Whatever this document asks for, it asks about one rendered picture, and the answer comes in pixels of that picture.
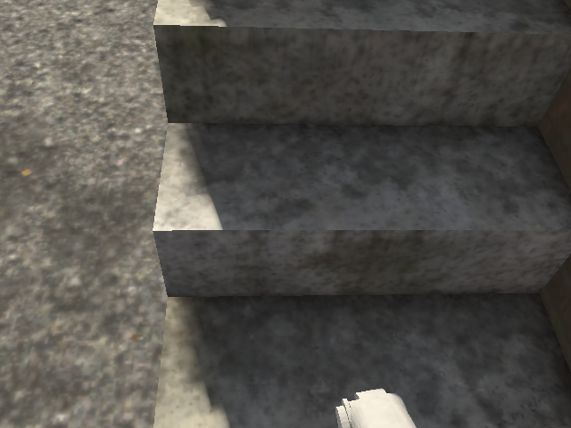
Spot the right robot thigh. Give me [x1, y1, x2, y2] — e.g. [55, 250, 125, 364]
[335, 388, 417, 428]

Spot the robot right shin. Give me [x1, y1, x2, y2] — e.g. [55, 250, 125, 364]
[391, 393, 408, 412]

